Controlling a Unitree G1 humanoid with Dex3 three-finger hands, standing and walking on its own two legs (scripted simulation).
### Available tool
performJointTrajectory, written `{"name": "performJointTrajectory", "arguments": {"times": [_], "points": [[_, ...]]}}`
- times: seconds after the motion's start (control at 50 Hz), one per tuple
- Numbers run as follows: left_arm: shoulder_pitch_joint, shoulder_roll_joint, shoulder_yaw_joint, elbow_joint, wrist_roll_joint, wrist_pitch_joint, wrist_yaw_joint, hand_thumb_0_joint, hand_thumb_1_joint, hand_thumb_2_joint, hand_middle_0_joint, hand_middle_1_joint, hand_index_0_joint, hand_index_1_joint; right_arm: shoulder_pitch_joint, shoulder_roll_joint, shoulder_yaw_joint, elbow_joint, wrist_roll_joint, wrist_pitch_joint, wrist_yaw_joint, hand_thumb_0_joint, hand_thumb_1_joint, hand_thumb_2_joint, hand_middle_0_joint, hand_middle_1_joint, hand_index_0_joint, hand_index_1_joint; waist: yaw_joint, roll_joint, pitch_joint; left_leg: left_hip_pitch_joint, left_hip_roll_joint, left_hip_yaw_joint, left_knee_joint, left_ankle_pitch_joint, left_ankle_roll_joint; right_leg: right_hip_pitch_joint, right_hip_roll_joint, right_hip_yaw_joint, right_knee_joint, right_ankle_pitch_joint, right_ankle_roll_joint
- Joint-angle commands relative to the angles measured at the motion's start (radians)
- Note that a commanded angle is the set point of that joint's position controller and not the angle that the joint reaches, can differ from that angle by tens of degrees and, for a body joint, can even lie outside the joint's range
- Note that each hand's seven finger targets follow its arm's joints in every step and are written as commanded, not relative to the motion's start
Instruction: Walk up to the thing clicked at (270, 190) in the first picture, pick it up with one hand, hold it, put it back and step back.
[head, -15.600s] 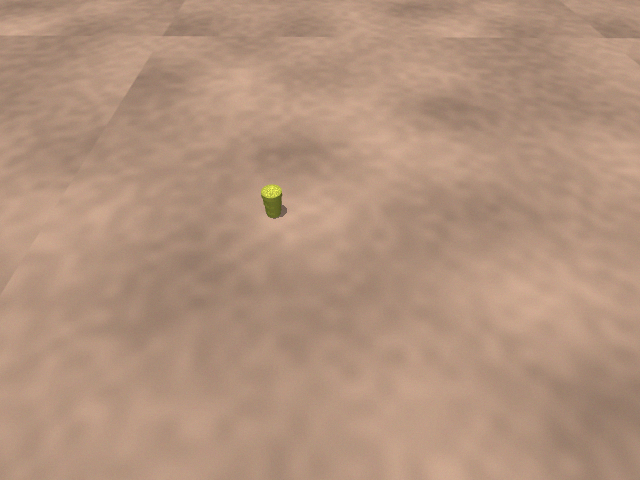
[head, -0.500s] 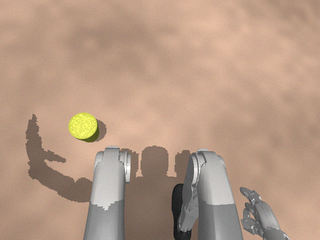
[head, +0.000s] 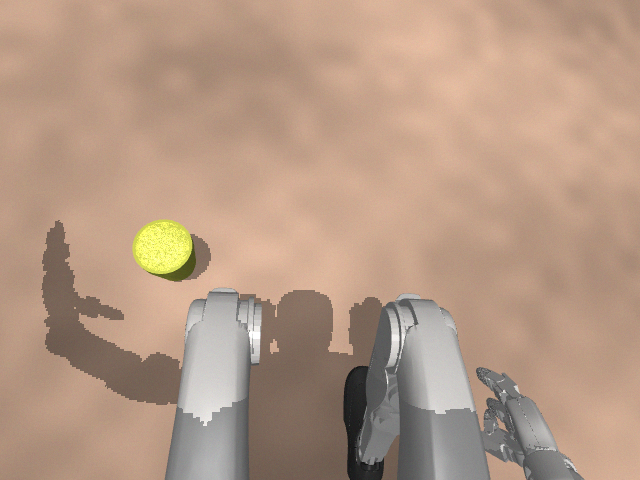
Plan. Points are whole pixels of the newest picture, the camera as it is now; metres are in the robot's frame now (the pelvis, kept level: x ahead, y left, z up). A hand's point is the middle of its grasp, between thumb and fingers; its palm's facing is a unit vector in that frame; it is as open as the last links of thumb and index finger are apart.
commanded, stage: go down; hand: left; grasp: from the side
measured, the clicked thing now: (171, 256) +0.41 +0.26 -0.30
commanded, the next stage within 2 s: approach in 0.02 s
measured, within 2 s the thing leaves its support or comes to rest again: neither
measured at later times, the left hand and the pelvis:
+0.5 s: hand out of the picture +0.33 +0.40 -0.08, palm faces +0.30 -0.96 +0.01, open 17.6 cm; pelvis +0.00 +0.00 -0.03, yaw -2 degrees
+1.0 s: hand (126, 272) +0.36 +0.31 -0.25, palm faces +0.24 -0.97 +0.07, open 17.6 cm; pelvis -0.01 +0.01 -0.09, yaw -7 degrees
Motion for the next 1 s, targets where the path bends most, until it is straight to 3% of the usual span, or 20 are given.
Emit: {"name": "performJointTrajectory", "arguments": {"times": [0.0, 0.02, 0.06, 0.1, 0.12, 0.2, 0.26, 0.3, 0.34, 0.4, 0.46, 0.52, 0.56, 0.62, 0.68, 0.74, 0.78, 0.86, 0.92, 0.98], "points": [[-0.099, 0.392, 0.062, -0.188, -0.046, -0.047, 0.004, 0.000, -0.536, 0.070, -0.044, -0.047, -0.027, -0.062, 0.112, -0.246, -0.088, -0.055, 0.018, -0.024, -0.015, 0.000, -0.928, -0.913, 0.198, 0.300, 0.199, 0.300, 0.053, 0.265, -0.603, 0.479, 0.014, 0.038, -0.362, 0.140, 0.022, 0.246, 0.030, -0.039, -0.184, 0.084, -0.062], [-0.091, 0.372, 0.053, -0.168, -0.048, -0.041, 0.005, 0.000, -0.520, 0.078, -0.043, -0.042, -0.024, -0.060, 0.115, -0.239, -0.086, -0.054, 0.017, -0.023, -0.016, 0.000, -0.926, -0.913, 0.198, 0.300, 0.199, 0.300, 0.044, 0.244, -0.596, 0.466, 0.012, 0.047, -0.351, 0.143, 0.025, 0.270, 0.030, -0.036, -0.198, 0.083, -0.059], [-0.126, 0.452, 0.102, -0.249, -0.048, -0.053, 0.018, 0.000, -0.528, 0.074, -0.046, -0.044, -0.028, -0.059, 0.110, -0.245, -0.090, -0.059, 0.019, -0.021, -0.018, 0.000, -0.923, -0.912, 0.198, 0.300, 0.199, 0.300, 0.072, 0.272, -0.625, 0.474, 0.012, 0.045, -0.361, 0.142, 0.025, 0.270, 0.029, -0.031, -0.191, 0.087, -0.060], [-0.094, 0.404, 0.074, -0.204, -0.047, -0.046, 0.018, 0.000, -0.580, 0.130, -0.068, -0.071, -0.018, -0.121, 0.107, -0.238, -0.087, -0.061, 0.021, -0.021, -0.018, 0.000, -0.943, -0.918, 0.199, 0.301, 0.199, 0.301, 0.057, 0.248, -0.590, 0.458, 0.011, 0.047, -0.363, 0.111, 0.028, 0.261, 0.031, -0.032, -0.203, 0.061, -0.059], [-0.101, 0.391, 0.070, -0.204, -0.054, -0.046, 0.017, 0.000, -0.611, 0.050, -0.082, -0.055, -0.041, -0.093, 0.104, -0.234, -0.088, -0.065, 0.021, -0.021, -0.016, 0.000, -0.918, -0.910, 0.197, 0.301, 0.198, 0.301, 0.051, 0.228, -0.578, 0.430, 0.008, 0.055, -0.354, 0.103, 0.031, 0.274, 0.032, -0.029, -0.215, 0.051, -0.057], [-0.082, 0.297, 0.045, -0.088, -0.087, -0.082, -0.005, 0.000, -0.574, 0.038, -0.080, -0.062, -0.047, -0.090, 0.082, -0.232, -0.078, -0.060, 0.021, -0.031, -0.012, 0.000, -0.921, -0.910, 0.198, 0.301, 0.198, 0.301, 0.025, 0.181, -0.487, 0.375, 0.012, 0.039, -0.337, 0.063, 0.035, 0.217, 0.035, -0.041, -0.193, 0.026, -0.056], [-0.133, 0.287, 0.040, -0.057, -0.116, -0.153, -0.025, 0.000, -0.580, 0.029, -0.077, -0.050, -0.046, -0.077, 0.062, -0.235, -0.064, -0.071, 0.009, -0.042, -0.011, 0.000, -0.917, -0.909, 0.198, 0.300, 0.198, 0.301, 0.002, 0.139, -0.482, 0.337, 0.013, 0.044, -0.287, 0.080, 0.037, 0.233, 0.040, -0.043, -0.183, 0.032, -0.052], [-0.145, 0.234, 0.013, 0.019, -0.133, -0.197, -0.037, 0.000, -0.577, 0.028, -0.077, -0.048, -0.048, -0.074, 0.046, -0.235, -0.052, -0.077, -0.003, -0.051, -0.007, 0.000, -0.915, -0.908, 0.198, 0.300, 0.198, 0.300, -0.022, 0.097, -0.465, 0.303, 0.013, 0.051, -0.248, 0.073, 0.039, 0.237, 0.046, -0.048, -0.179, 0.030, -0.048], [-0.170, 0.225, -0.002, 0.061, -0.142, -0.242, -0.043, 0.000, -0.543, 0.038, -0.071, -0.043, -0.041, -0.069, 0.032, -0.244, -0.038, -0.082, -0.016, -0.059, -0.005, 0.000, -0.910, -0.907, 0.198, 0.301, 0.198, 0.301, -0.033, 0.095, -0.452, 0.286, 0.014, 0.053, -0.220, 0.071, 0.036, 0.234, 0.049, -0.051, -0.162, 0.032, -0.048], [-0.218, 0.299, 0.016, 0.067, -0.125, -0.308, -0.035, 0.000, -0.535, 0.042, -0.073, -0.048, -0.046, -0.072, 0.013, -0.258, -0.019, -0.084, -0.042, -0.056, -0.001, 0.000, -0.907, -0.906, 0.198, 0.301, 0.199, 0.301, -0.022, 0.130, -0.487, 0.292, 0.018, 0.054, -0.179, 0.078, 0.031, 0.248, 0.053, -0.056, -0.130, 0.041, -0.047], [-0.218, 0.320, 0.011, 0.103, -0.104, -0.360, -0.014, 0.000, -0.511, 0.066, -0.067, -0.052, -0.037, -0.078, -0.019, -0.271, 0.004, -0.091, -0.066, -0.048, 0.009, 0.000, -0.901, -0.905, 0.198, 0.301, 0.199, 0.301, -0.016, 0.179, -0.470, 0.301, 0.027, 0.049, -0.162, 0.063, 0.022, 0.229, 0.060, -0.073, -0.094, 0.033, -0.049], [-0.195, 0.374, 0.040, 0.105, -0.085, -0.408, 0.008, 0.000, -0.518, 0.065, -0.067, -0.053, -0.036, -0.080, -0.039, -0.289, 0.036, -0.093, -0.094, -0.030, 0.018, 0.000, -0.910, -0.907, 0.198, 0.301, 0.199, 0.301, -0.006, 0.237, -0.518, 0.349, 0.032, 0.035, -0.135, 0.138, 0.008, 0.259, 0.061, -0.089, -0.045, 0.092, -0.051], [-0.190, 0.337, 0.012, 0.103, -0.073, -0.437, 0.017, 0.000, -0.527, 0.068, -0.067, -0.064, -0.036, -0.090, -0.059, -0.297, 0.050, -0.093, -0.112, -0.015, 0.021, 0.000, -0.920, -0.910, 0.198, 0.301, 0.199, 0.301, -0.024, 0.277, -0.515, 0.378, 0.037, 0.023, -0.120, 0.169, 0.001, 0.247, 0.062, -0.099, -0.022, 0.121, -0.052], [-0.176, 0.339, 0.003, 0.117, -0.071, -0.483, 0.033, 0.000, -0.552, 0.074, -0.063, -0.078, -0.038, -0.099, -0.105, -0.316, 0.075, -0.097, -0.132, 0.007, 0.027, 0.000, -0.924, -0.911, 0.198, 0.300, 0.199, 0.300, -0.042, 0.325, -0.480, 0.397, 0.042, 0.001, -0.107, 0.171, -0.007, 0.225, 0.065, -0.121, 0.007, 0.127, -0.052], [-0.172, 0.259, -0.044, 0.137, -0.084, -0.522, 0.049, 0.000, -0.601, 0.061, -0.068, -0.087, -0.046, -0.106, -0.130, -0.327, 0.101, -0.099, -0.147, 0.024, 0.035, 0.000, -0.935, -0.913, 0.198, 0.300, 0.198, 0.300, -0.081, 0.339, -0.448, 0.423, 0.048, -0.030, -0.096, 0.198, -0.019, 0.205, 0.068, -0.152, 0.039, 0.147, -0.053], [-0.174, 0.214, -0.080, 0.182, -0.091, -0.559, 0.075, 0.000, -0.611, 0.047, -0.069, -0.089, -0.054, -0.101, -0.147, -0.336, 0.127, -0.099, -0.165, 0.037, 0.040, 0.000, -0.937, -0.911, 0.198, 0.300, 0.199, 0.300, -0.109, 0.332, -0.428, 0.431, 0.052, -0.049, -0.058, 0.225, -0.024, 0.203, 0.073, -0.171, 0.055, 0.170, -0.050], [-0.194, 0.165, -0.130, 0.221, -0.084, -0.585, 0.105, 0.000, -0.611, 0.053, -0.068, -0.095, -0.055, -0.106, -0.167, -0.332, 0.149, -0.103, -0.179, 0.045, 0.044, 0.000, -0.939, -0.911, 0.198, 0.300, 0.199, 0.300, -0.141, 0.309, -0.381, 0.385, 0.051, -0.055, -0.033, 0.202, -0.019, 0.212, 0.075, -0.179, 0.054, 0.172, -0.045], [-0.188, 0.155, -0.139, 0.252, -0.065, -0.646, 0.194, 0.000, -0.611, 0.015, -0.072, -0.092, -0.074, -0.090, -0.197, -0.344, 0.184, -0.117, -0.205, 0.062, 0.062, 0.000, -0.937, -0.907, 0.198, 0.300, 0.199, 0.300, -0.143, 0.289, -0.336, 0.368, 0.053, -0.073, -0.014, 0.187, -0.023, 0.223, 0.082, -0.203, 0.062, 0.170, -0.040], [-0.195, 0.185, -0.127, 0.236, -0.035, -0.699, 0.288, 0.000, -0.611, 0.012, -0.074, -0.097, -0.082, -0.090, -0.217, -0.351, 0.207, -0.131, -0.226, 0.078, 0.078, 0.000, -0.936, -0.905, 0.199, 0.300, 0.199, 0.300, -0.137, 0.312, -0.312, 0.357, 0.053, -0.084, -0.018, 0.150, -0.028, 0.235, 0.086, -0.223, 0.071, 0.150, -0.037], [-0.190, 0.154, -0.137, 0.210, -0.005, -0.739, 0.367, 0.000, -0.611, 0.027, -0.071, -0.091, -0.076, -0.085, -0.213, -0.357, 0.215, -0.136, -0.246, 0.096, 0.095, 0.000, -0.931, -0.905, 0.199, 0.300, 0.199, 0.300, -0.150, 0.352, -0.299, 0.386, 0.055, -0.098, -0.030, 0.170, -0.039, 0.239, 0.087, -0.241, 0.084, 0.172, -0.035]]}}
